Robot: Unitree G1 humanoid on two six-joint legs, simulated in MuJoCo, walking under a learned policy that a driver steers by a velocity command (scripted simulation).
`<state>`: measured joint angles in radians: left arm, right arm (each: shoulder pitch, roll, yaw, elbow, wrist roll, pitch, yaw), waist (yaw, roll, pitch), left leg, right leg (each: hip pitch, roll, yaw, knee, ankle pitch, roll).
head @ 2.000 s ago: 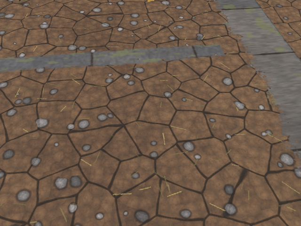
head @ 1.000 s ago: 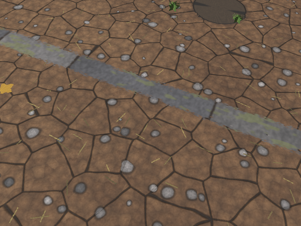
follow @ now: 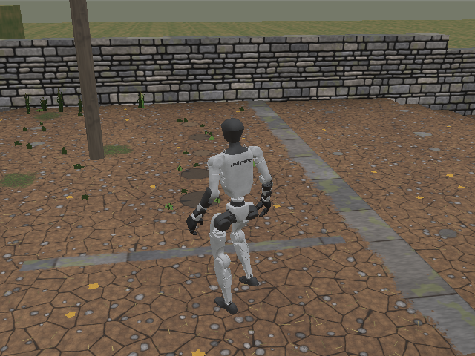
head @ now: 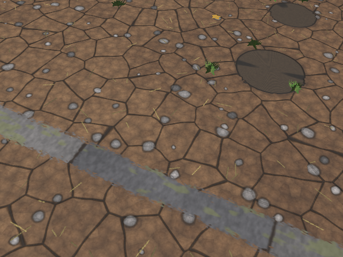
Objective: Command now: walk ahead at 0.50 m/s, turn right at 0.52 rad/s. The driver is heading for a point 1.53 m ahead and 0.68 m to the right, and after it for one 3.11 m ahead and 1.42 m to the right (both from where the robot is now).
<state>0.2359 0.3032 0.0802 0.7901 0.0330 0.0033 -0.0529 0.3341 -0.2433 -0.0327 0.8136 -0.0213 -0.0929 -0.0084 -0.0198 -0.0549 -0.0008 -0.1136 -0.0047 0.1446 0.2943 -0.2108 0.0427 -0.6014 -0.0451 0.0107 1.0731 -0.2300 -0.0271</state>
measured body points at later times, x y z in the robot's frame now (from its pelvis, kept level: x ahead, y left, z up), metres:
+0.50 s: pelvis +0.25 -0.08 -0.01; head +0.28 -0.10 +0.44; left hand +0.40 +0.17 -0.12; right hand +0.31 -0.37 -0.12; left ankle +0.34 +0.08 -0.67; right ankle +0.24 -0.12 -0.75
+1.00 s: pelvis +0.53 -0.13 -0.01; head +0.56 -0.13 +0.44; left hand +0.77 +0.04 -0.13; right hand +0.46 -0.41 -0.11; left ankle +0.60 -0.06 -0.75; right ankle +0.44 -0.22 -0.67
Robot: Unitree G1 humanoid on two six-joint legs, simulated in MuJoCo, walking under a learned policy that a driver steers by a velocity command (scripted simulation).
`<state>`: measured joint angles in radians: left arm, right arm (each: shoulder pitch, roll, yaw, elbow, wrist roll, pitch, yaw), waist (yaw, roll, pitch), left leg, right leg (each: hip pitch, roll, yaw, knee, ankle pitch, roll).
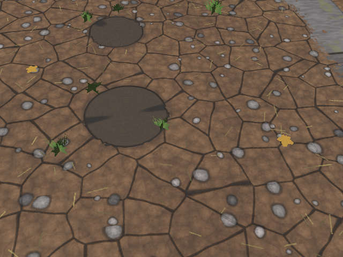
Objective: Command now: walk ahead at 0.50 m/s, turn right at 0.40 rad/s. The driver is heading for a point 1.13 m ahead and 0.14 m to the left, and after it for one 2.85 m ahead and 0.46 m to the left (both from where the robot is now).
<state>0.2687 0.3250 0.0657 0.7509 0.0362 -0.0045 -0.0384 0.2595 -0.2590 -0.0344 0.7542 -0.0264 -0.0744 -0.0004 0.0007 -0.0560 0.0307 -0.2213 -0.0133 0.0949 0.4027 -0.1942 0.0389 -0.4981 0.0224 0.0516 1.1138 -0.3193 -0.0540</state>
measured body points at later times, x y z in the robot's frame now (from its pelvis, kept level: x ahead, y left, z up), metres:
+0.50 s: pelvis +0.26 -0.06 +0.00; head +0.27 -0.08 +0.45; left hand +0.34 +0.20 -0.11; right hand +0.31 -0.32 -0.13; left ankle +0.26 +0.10 -0.66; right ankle +0.25 -0.12 -0.74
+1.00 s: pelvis +0.53 -0.02 +0.00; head +0.55 -0.01 +0.45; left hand +0.60 +0.24 -0.15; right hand +0.58 -0.29 -0.12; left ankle +0.56 +0.04 -0.74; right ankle +0.47 -0.16 -0.66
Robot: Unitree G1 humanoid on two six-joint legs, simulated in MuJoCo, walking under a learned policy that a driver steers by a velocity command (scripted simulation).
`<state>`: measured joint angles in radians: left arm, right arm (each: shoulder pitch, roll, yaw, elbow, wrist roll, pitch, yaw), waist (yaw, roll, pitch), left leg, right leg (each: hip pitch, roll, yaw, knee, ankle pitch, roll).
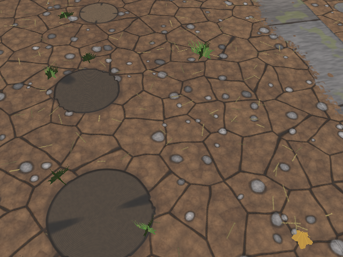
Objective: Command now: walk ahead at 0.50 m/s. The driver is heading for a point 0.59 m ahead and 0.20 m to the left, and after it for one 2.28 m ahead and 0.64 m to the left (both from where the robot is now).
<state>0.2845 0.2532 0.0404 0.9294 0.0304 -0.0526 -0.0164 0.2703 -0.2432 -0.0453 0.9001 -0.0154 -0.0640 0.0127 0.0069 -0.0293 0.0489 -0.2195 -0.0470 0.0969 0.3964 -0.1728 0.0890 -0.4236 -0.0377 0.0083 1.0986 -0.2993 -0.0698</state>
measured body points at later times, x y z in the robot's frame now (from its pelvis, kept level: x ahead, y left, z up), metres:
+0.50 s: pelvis +0.27 -0.05 +0.00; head +0.30 -0.06 +0.45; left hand +0.37 +0.21 -0.12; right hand +0.29 -0.31 -0.16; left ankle +0.17 +0.07 -0.66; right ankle +0.33 -0.12 -0.74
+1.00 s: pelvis +0.46 +0.00 -0.02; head +0.50 +0.03 +0.43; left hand +0.45 +0.27 -0.16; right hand +0.65 -0.21 -0.14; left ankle +0.52 +0.07 -0.74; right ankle +0.44 -0.15 -0.65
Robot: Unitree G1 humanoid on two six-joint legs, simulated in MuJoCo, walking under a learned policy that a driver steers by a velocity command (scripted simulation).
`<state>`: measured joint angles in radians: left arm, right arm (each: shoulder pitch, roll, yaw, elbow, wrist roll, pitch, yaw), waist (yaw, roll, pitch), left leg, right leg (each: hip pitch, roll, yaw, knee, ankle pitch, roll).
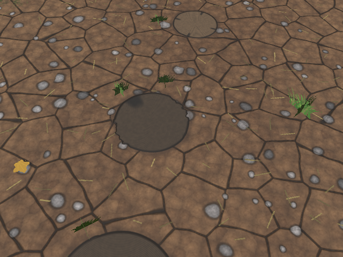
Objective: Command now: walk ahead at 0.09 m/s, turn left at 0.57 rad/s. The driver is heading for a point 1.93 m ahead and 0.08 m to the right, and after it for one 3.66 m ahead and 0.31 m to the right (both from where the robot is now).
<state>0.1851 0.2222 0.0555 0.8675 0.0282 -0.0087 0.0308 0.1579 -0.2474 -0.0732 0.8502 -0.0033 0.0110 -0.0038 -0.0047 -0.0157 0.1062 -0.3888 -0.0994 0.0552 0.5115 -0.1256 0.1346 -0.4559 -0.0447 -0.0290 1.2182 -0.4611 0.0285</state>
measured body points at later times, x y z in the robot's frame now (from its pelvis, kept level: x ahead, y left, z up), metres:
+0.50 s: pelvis +0.04 -0.05 +0.01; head +0.06 -0.07 +0.46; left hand +0.08 +0.23 -0.10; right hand +0.18 -0.29 -0.13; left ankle +0.07 +0.04 -0.71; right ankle +0.05 -0.15 -0.73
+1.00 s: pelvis +0.03 -0.04 +0.02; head +0.03 -0.04 +0.47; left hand +0.03 +0.22 -0.13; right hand +0.11 -0.29 -0.13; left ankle -0.01 +0.07 -0.73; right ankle +0.05 -0.15 -0.73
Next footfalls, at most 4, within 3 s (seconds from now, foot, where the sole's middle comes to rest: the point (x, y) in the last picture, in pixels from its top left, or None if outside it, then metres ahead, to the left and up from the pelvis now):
0.42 right None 0.09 -0.14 -0.76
0.70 left None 0.03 0.07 -0.76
1.82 left None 0.40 0.10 -0.76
2.38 right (171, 177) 0.75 0.01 -0.76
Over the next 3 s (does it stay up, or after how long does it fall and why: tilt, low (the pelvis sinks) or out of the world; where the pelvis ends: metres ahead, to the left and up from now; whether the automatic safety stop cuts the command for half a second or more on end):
stays up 0.73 0.09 0.02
